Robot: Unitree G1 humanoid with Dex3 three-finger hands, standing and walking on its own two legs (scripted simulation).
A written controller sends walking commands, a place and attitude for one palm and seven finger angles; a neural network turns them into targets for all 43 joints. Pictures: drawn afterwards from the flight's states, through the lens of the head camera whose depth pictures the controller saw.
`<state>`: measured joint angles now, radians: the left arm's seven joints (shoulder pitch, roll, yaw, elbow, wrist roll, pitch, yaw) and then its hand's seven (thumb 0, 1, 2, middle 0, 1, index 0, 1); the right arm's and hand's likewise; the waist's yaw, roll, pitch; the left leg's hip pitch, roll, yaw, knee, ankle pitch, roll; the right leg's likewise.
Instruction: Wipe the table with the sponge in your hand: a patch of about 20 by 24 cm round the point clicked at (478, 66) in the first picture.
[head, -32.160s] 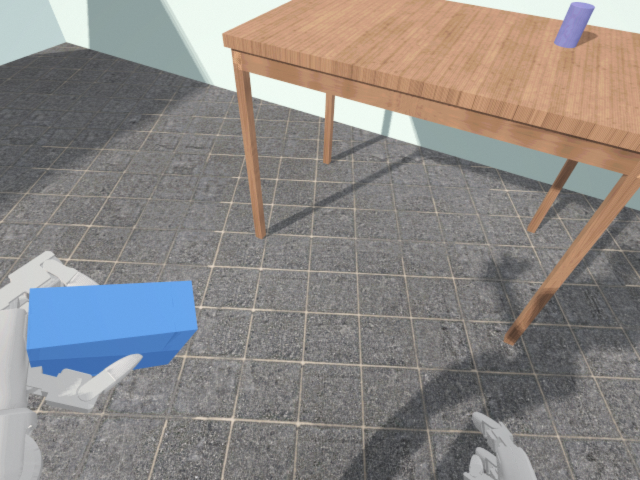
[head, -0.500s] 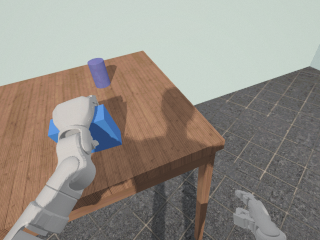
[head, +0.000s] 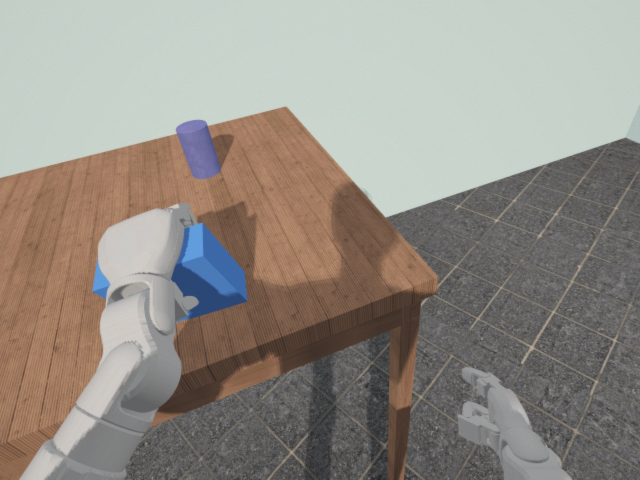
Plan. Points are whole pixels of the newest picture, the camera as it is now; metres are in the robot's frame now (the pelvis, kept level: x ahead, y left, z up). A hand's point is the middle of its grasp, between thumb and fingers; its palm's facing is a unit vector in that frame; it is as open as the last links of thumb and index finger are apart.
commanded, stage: slide back across to the middle lane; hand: left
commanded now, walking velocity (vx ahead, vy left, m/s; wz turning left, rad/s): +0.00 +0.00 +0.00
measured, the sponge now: (186, 287) +0.31 +0.22 +0.12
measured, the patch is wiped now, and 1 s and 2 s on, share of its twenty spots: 0.90 0.90 0.90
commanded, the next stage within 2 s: wipe forward along the middle lane in 0.50 s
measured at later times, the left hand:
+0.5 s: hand (123, 275) +0.28 +0.26 +0.18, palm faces +0.18 -0.10 -0.98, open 9.3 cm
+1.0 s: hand (95, 274) +0.29 +0.31 +0.17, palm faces +0.06 -0.02 -1.00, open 9.3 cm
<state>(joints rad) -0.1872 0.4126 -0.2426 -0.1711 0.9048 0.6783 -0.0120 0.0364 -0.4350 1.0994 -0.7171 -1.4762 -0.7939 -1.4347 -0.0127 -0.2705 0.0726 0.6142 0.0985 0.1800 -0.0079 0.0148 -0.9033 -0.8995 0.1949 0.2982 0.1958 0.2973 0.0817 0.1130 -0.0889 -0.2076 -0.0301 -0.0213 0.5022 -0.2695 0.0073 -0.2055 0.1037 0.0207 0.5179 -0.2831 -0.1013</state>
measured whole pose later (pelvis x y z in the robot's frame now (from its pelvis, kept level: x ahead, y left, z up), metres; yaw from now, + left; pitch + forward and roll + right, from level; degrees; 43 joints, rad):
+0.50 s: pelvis -0.01 -0.01 +0.00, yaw -1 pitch -2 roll +1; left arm -0.13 0.57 -0.08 -0.17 0.82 0.62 -0.11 -0.02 -0.46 1.10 -0.76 -1.44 -0.82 -1.40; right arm 0.02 -0.30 0.06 0.62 0.08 0.13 -0.07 0.02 -0.90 -0.90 0.19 0.30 0.20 0.30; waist 0.08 0.11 -0.06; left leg -0.21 -0.02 -0.01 0.51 -0.27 0.01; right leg -0.21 0.12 0.03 0.53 -0.28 -0.11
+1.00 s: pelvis -0.02 +0.01 +0.00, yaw +2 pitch -2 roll +1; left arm -0.31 0.58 -0.08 0.13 0.90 0.43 -0.16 -0.03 -0.47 1.10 -0.78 -1.42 -0.84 -1.37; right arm 0.05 -0.29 0.06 0.67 0.08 0.05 -0.08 0.01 -0.90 -0.90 0.20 0.30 0.20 0.30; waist 0.08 0.11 -0.04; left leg -0.23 -0.05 -0.05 0.49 -0.23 0.02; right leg -0.21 0.09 0.00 0.49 -0.25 -0.09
